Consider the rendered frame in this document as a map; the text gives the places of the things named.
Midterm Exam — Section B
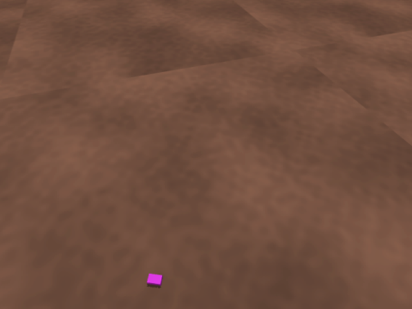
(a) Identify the small box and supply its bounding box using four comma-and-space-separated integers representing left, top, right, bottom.
147, 274, 163, 286

